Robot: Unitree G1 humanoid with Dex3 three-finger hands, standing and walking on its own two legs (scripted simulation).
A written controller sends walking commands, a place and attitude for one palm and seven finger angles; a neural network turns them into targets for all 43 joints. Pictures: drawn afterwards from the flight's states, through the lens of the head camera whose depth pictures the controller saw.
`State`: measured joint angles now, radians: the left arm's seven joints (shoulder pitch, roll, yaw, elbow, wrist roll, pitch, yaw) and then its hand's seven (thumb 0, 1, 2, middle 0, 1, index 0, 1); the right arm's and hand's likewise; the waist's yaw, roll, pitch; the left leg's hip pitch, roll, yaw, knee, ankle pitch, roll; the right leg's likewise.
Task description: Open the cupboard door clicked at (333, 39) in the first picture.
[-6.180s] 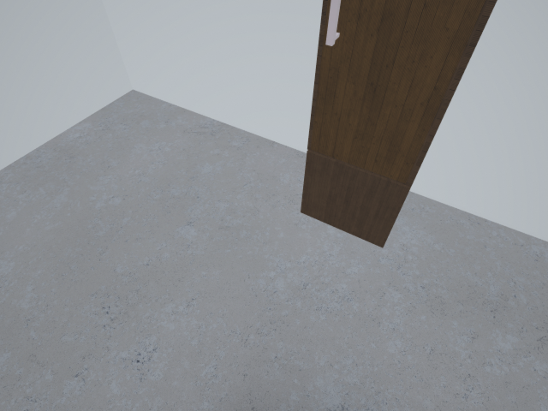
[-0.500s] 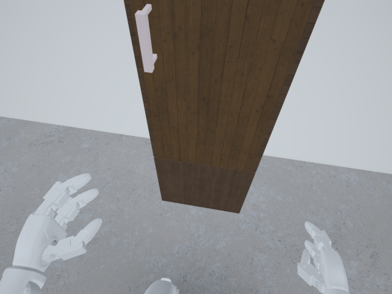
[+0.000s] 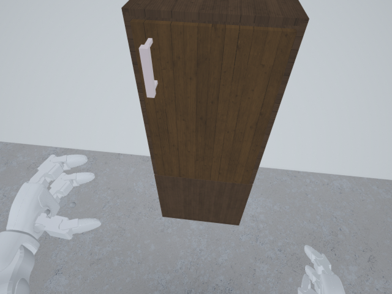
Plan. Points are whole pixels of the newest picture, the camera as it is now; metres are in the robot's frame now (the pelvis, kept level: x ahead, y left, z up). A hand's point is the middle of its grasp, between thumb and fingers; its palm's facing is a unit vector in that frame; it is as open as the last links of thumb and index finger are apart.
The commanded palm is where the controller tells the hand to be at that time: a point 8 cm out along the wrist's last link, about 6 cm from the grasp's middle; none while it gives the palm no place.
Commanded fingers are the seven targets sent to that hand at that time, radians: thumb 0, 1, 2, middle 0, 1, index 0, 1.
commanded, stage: raise the hand with hooked fingers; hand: left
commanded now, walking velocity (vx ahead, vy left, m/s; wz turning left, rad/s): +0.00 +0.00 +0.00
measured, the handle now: (150, 68) +0.58 +0.16 +0.17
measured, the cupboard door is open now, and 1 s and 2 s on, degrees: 0 0 0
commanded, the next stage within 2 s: move the hooked fingers beside the handle in 1.06 s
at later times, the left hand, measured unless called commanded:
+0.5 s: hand (52, 151) +0.29 +0.27 +0.18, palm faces +0.03 -1.00 -0.08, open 13.9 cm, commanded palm +0.26 +0.31 +0.19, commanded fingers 0.00 -0.50 0.30 -0.30 -1.20 -0.30 -1.20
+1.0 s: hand (64, 140) +0.31 +0.25 +0.19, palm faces +0.02 -1.00 -0.05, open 14.0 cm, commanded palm +0.28 +0.29 +0.20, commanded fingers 0.00 -0.50 0.30 -0.30 -1.20 -0.30 -1.20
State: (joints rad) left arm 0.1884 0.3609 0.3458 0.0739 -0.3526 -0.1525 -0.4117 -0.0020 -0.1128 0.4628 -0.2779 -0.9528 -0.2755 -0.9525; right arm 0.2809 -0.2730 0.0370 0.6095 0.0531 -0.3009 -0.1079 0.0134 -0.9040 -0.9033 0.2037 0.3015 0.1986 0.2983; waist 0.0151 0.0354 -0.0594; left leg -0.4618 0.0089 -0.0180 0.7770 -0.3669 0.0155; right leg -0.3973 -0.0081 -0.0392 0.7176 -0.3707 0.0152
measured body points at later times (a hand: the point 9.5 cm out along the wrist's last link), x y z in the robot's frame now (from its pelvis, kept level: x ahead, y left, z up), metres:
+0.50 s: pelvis +0.01 -0.01 +0.02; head +0.00 -0.02 +0.47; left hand +0.28 +0.32 +0.19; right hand +0.20 -0.23 -0.05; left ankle +0.02 +0.11 -0.71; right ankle +0.00 -0.13 -0.71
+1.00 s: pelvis +0.02 -0.03 +0.02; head +0.00 -0.04 +0.47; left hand +0.30 +0.30 +0.20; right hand +0.20 -0.26 -0.05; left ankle +0.02 +0.11 -0.71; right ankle +0.00 -0.13 -0.71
